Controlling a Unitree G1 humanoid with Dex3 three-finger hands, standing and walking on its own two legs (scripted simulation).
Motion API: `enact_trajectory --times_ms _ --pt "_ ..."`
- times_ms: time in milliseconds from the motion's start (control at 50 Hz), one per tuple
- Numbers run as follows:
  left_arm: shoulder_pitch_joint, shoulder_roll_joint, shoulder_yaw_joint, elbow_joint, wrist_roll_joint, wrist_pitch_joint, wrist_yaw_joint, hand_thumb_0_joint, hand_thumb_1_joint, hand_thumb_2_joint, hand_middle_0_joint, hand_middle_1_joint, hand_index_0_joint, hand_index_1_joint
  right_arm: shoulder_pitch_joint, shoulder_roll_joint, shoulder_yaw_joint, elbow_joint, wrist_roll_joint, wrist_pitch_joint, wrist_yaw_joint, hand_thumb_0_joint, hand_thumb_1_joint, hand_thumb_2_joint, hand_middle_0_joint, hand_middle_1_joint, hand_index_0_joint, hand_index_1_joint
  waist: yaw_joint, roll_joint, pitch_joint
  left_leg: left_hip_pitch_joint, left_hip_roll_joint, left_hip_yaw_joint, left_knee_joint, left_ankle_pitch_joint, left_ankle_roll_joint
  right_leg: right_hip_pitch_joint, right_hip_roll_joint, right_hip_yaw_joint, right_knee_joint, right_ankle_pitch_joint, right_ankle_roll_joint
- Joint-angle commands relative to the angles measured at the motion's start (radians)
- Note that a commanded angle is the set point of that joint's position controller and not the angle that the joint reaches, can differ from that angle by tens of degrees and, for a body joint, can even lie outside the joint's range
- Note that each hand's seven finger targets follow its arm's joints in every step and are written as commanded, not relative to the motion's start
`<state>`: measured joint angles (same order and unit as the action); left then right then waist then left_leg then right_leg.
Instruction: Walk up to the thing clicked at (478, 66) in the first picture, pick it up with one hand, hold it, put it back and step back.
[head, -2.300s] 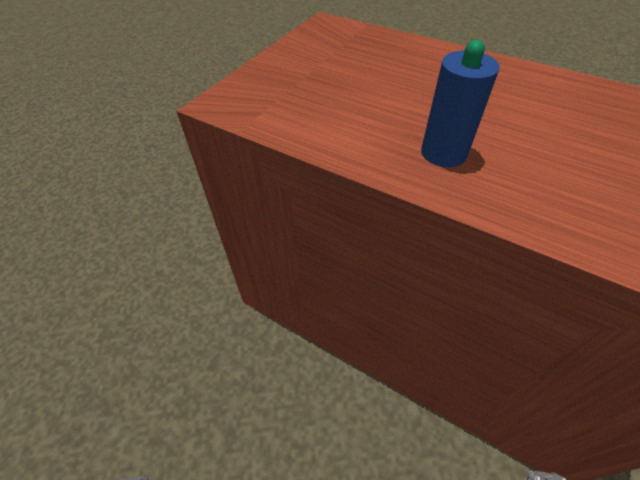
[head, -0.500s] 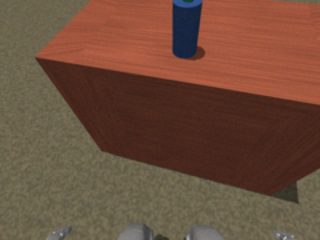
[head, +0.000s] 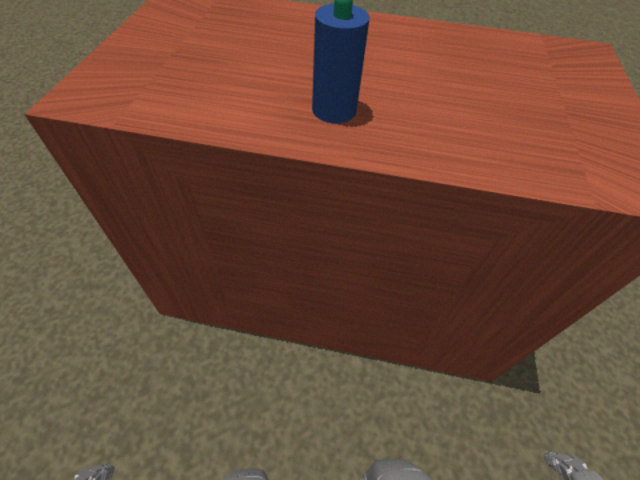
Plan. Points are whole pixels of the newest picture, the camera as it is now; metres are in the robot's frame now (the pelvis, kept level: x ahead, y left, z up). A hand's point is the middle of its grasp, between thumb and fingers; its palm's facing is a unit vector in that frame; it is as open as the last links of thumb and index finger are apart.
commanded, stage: walk up
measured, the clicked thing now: (338, 57) +0.70 -0.01 +0.13
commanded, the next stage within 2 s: stand in 1.28 s
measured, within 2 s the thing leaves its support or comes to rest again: neither
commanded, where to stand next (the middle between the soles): +0.08 -0.02 m, yaw +0 degrees
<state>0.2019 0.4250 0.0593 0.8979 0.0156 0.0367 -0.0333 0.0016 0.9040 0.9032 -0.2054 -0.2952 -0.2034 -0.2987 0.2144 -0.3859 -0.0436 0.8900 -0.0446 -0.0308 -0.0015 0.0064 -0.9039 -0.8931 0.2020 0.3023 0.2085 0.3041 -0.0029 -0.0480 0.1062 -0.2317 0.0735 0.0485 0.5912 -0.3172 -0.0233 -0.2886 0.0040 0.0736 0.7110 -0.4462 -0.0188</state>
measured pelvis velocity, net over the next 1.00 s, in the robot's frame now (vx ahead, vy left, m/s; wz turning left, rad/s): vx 0.01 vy -0.01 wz -0.03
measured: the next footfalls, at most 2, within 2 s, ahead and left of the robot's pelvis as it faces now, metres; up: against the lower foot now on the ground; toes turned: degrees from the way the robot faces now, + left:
right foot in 0.02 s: +0.05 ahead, -0.14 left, +0.00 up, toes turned +2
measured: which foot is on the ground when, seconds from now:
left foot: down 0.00-1.00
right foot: up 0.00-0.00, down 0.02-1.00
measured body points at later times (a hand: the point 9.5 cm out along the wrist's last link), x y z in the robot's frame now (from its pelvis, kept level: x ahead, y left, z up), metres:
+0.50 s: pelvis +0.01 -0.01 +0.01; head +0.01 -0.01 +0.46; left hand +0.12 +0.28 -0.11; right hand +0.08 -0.31 -0.12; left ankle +0.01 +0.12 -0.73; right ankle +0.01 -0.14 -0.73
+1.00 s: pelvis +0.01 -0.01 +0.02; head +0.02 -0.01 +0.47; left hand +0.10 +0.29 -0.11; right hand +0.08 -0.31 -0.12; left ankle +0.01 +0.12 -0.73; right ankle +0.01 -0.14 -0.73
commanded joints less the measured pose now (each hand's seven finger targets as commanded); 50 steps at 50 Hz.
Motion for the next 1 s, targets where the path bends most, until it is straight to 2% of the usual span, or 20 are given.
enact_trajectory --times_ms 0,20,40,60,80,120,160,180,220,240,260,280,300,320,340,420,480,660,840,980 --pt "0.082 0.132 0.038 0.002 0.008 -0.06 0.033 0.0 0.9 0.9 -0.2 -0.3 -0.2 -0.3 -0.059 -0.22 -0.047 -0.09 0.024 0.007 -0.006 0.0 -0.9 -0.9 0.2 0.3 0.2 0.3 0.037 0.185 -0.131 -0.039 0.094 -0.076 0.018 0.239 0.129 0.208 0.039 -0.078 -0.335 0.227 -0.008" --pt "0.079 0.179 0.048 0.003 0.016 -0.07 0.04 0.0 0.9 0.9 -0.2 -0.3 -0.2 -0.3 -0.049 -0.174 -0.033 -0.098 0.035 0.012 -0.005 0.0 -0.9 -0.9 0.2 0.3 0.2 0.3 0.031 0.053 -0.152 -0.112 0.05 -0.05 0.106 0.117 0.086 0.264 -0.042 0.075 -0.336 0.298 -0.032" --pt "0.05 0.23 0.057 -0.011 0.024 -0.082 0.044 0.0 0.9 0.9 -0.2 -0.3 -0.2 -0.3 -0.048 -0.121 -0.013 -0.113 0.043 0.015 -0.002 0.0 -0.9 -0.9 0.2 0.3 0.2 0.3 0.019 -0.11 -0.127 -0.242 -0.028 -0.024 0.192 -0.124 0.031 0.264 -0.221 0.349 -0.4 0.299 -0.095" --pt "0.004 0.29 0.058 -0.027 0.021 -0.082 0.042 0.0 0.9 0.9 -0.2 -0.3 -0.2 -0.3 -0.073 -0.169 -0.029 -0.096 0.041 0.024 -0.013 0.0 -0.9 -0.9 0.2 0.3 0.2 0.3 0.036 -0.102 -0.107 -0.178 -0.031 -0.08 0.265 -0.286 0.035 0.105 -0.33 0.457 -0.424 0.174 -0.218" --pt "-0.042 0.276 0.054 -0.038 0.018 -0.08 0.04 0.0 0.9 0.9 -0.2 -0.3 -0.2 -0.3 -0.038 -0.197 -0.04 -0.066 0.038 0.021 -0.013 0.0 -0.9 -0.9 0.2 0.3 0.2 0.3 0.01 -0.105 -0.075 -0.101 -0.01 -0.096 0.276 -0.276 0.03 0.023 -0.33 0.442 -0.393 0.2 -0.247" --pt "-0.085 0.203 0.036 -0.044 0.01 -0.077 0.037 0.0 0.9 0.9 -0.2 -0.3 -0.2 -0.3 -0.026 -0.201 -0.037 -0.039 0.046 0.003 -0.007 0.0 -0.9 -0.9 0.2 0.3 0.2 0.3 -0.017 -0.096 -0.079 -0.078 -0.013 -0.082 0.122 -0.214 0.043 0.064 -0.233 0.246 -0.334 0.344 -0.174" --pt "-0.109 0.18 0.028 -0.034 0.001 -0.078 0.039 0.0 0.9 0.9 -0.2 -0.3 -0.2 -0.3 0.023 -0.172 -0.032 -0.001 0.047 -0.008 -0.008 0.0 -0.9 -0.9 0.2 0.3 0.2 0.3 -0.036 -0.128 -0.126 0.008 -0.023 -0.05 -0.067 -0.004 0.039 0.092 -0.173 0.141 -0.253 0.47 -0.113" --pt "-0.11 0.169 0.021 -0.034 -0.006 -0.076 0.037 0.0 0.9 0.9 -0.2 -0.3 -0.2 -0.3 0.028 -0.184 -0.035 0.01 0.039 -0.01 -0.008 0.0 -0.9 -0.9 0.2 0.3 0.2 0.3 -0.038 -0.087 -0.141 0.102 -0.014 -0.072 -0.13 0.133 0.043 0.03 -0.154 0.119 -0.222 0.486 -0.082" --pt "-0.091 0.139 0.01 -0.033 -0.02 -0.071 0.036 0.0 0.9 0.9 -0.2 -0.3 -0.2 -0.3 0.013 -0.221 -0.043 0.013 0.024 -0.016 -0.014 0.0 -0.9 -0.9 0.2 0.3 0.2 0.3 -0.019 -0.006 -0.174 0.175 0.087 -0.209 -0.198 0.29 0.101 -0.02 -0.082 0.069 -0.141 0.394 -0.028" --pt "-0.068 0.119 0.006 -0.014 -0.024 -0.066 0.036 0.0 0.9 0.9 -0.2 -0.3 -0.2 -0.3 -0.042 -0.243 -0.042 0.003 0.026 -0.02 -0.012 0.0 -0.9 -0.9 0.2 0.3 0.2 0.3 0.01 0.047 -0.167 0.108 0.156 -0.29 -0.223 0.212 0.146 0.011 -0.035 0.029 -0.154 0.229 -0.01" --pt "-0.048 0.129 0.009 0.024 -0.021 -0.063 0.038 0.0 0.9 0.9 -0.2 -0.3 -0.2 -0.3 -0.093 -0.25 -0.04 0.009 0.033 -0.018 -0.005 0.0 -0.9 -0.9 0.2 0.3 0.2 0.3 0.037 0.061 -0.126 0.0 0.164 -0.272 -0.217 0.125 0.16 0.104 -0.039 0.012 -0.199 0.129 -0.016" --pt "-0.049 0.136 0.006 0.038 -0.011 -0.071 0.039 0.0 0.9 0.9 -0.2 -0.3 -0.2 -0.3 -0.121 -0.229 -0.032 0.017 0.033 -0.013 0.0 0.0 -0.9 -0.9 0.2 0.3 0.2 0.3 0.04 0.051 -0.112 -0.025 0.124 -0.217 -0.196 0.122 0.125 0.148 -0.063 0.046 -0.27 0.172 -0.026" --pt "-0.077 0.15 0.008 0.037 -0.007 -0.078 0.036 0.0 0.9 0.9 -0.2 -0.3 -0.2 -0.3 -0.118 -0.206 -0.025 0.024 0.036 -0.011 0.0 0.0 -0.9 -0.9 0.2 0.3 0.2 0.3 0.022 0.034 -0.114 -0.002 0.062 -0.14 -0.171 0.148 0.087 0.15 -0.092 0.09 -0.297 0.269 -0.039" --pt "-0.098 0.163 0.01 0.042 -0.011 -0.081 0.036 0.0 0.9 0.9 -0.2 -0.3 -0.2 -0.3 -0.107 -0.193 -0.019 0.032 0.036 -0.011 -0.001 0.0 -0.9 -0.9 0.2 0.3 0.2 0.3 0.008 0.052 -0.103 0.021 0.024 -0.101 -0.17 0.159 0.064 0.121 -0.109 0.109 -0.289 0.336 -0.044" --pt "-0.095 0.17 0.01 0.048 -0.014 -0.083 0.037 0.0 0.9 0.9 -0.2 -0.3 -0.2 -0.3 -0.093 -0.191 -0.016 0.044 0.036 -0.013 -0.002 0.0 -0.9 -0.9 0.2 0.3 0.2 0.3 0.007 0.069 -0.093 0.036 0.017 -0.096 -0.173 0.165 0.057 0.106 -0.115 0.106 -0.286 0.372 -0.046" --pt "-0.134 0.149 -0.002 0.079 -0.015 -0.08 0.04 0.0 0.9 0.9 -0.2 -0.3 -0.2 -0.3 -0.109 -0.185 -0.014 0.082 0.039 -0.011 0.001 0.0 -0.9 -0.9 0.2 0.3 0.2 0.3 0.005 0.053 -0.104 0.074 0.041 -0.113 -0.211 0.214 0.064 0.124 -0.093 0.068 -0.321 0.393 -0.03" --pt "-0.158 0.146 -0.003 0.1 -0.014 -0.076 0.039 0.0 0.9 0.9 -0.2 -0.3 -0.2 -0.3 -0.122 -0.179 -0.011 0.097 0.039 -0.009 0.001 0.0 -0.9 -0.9 0.2 0.3 0.2 0.3 0.005 0.045 -0.099 0.072 0.045 -0.113 -0.242 0.172 0.059 0.135 -0.092 0.067 -0.346 0.353 -0.023" --pt "-0.176 0.138 -0.011 0.147 -0.011 -0.074 0.038 0.0 0.9 0.9 -0.2 -0.3 -0.2 -0.3 -0.157 -0.178 -0.01 0.135 0.035 -0.01 0.001 0.0 -0.9 -0.9 0.2 0.3 0.2 0.3 0.005 0.044 -0.136 0.133 0.049 -0.096 -0.275 0.226 0.053 0.163 -0.096 0.059 -0.38 0.42 -0.01" --pt "-0.188 0.135 -0.012 0.168 -0.008 -0.072 0.039 0.0 0.9 0.9 -0.2 -0.3 -0.2 -0.3 -0.158 -0.18 -0.012 0.158 0.035 -0.004 0.001 0.0 -0.9 -0.9 0.2 0.3 0.2 0.3 -0.003 0.052 -0.128 0.131 0.049 -0.093 -0.295 0.189 0.049 0.162 -0.097 0.057 -0.404 0.387 -0.008" --pt "-0.182 0.135 -0.011 0.176 -0.007 -0.073 0.041 0.0 0.9 0.9 -0.2 -0.3 -0.2 -0.3 -0.15 -0.178 -0.013 0.169 0.036 -0.003 0.0 0.0 -0.9 -0.9 0.2 0.3 0.2 0.3 -0.007 0.039 -0.152 0.156 0.049 -0.09 -0.294 0.229 0.049 0.18 -0.101 0.054 -0.406 0.43 -0.005"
